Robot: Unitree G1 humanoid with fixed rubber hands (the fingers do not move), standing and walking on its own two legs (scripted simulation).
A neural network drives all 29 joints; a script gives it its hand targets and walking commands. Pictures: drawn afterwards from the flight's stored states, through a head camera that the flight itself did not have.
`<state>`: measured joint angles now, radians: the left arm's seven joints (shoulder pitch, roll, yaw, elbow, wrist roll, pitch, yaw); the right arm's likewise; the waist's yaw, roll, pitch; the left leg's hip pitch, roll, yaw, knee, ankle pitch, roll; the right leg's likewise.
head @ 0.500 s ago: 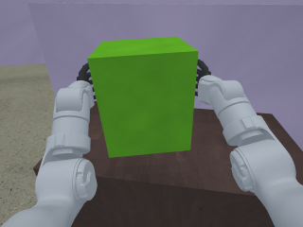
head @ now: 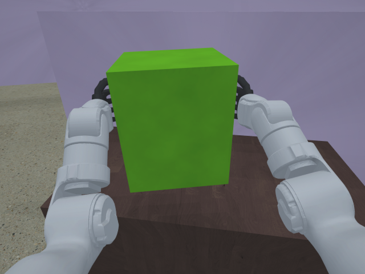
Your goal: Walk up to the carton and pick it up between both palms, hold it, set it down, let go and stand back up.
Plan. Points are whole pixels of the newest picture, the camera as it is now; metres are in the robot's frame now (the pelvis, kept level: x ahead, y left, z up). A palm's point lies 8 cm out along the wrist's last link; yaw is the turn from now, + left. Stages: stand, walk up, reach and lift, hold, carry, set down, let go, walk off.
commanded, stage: hold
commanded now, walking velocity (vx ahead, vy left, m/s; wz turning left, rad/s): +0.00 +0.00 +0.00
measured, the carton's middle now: (174, 115) +0.38 +0.01 +0.27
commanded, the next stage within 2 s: none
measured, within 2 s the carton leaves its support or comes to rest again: neither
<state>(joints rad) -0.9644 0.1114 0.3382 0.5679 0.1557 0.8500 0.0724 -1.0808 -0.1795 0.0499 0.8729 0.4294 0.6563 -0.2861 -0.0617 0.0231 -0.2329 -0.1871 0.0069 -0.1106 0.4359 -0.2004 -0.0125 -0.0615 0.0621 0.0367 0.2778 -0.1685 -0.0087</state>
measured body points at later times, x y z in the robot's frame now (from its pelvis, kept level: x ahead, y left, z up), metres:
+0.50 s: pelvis +0.00 +0.00 +0.00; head -0.10 +0.02 +0.44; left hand +0.38 +0.16 +0.28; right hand +0.38 -0.14 +0.28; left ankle +0.03 +0.12 -0.75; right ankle -0.01 -0.12 -0.75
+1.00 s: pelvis +0.00 +0.00 +0.00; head -0.11 +0.02 +0.44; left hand +0.38 +0.16 +0.29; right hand +0.38 -0.14 +0.29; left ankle +0.02 +0.12 -0.75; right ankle -0.01 -0.12 -0.75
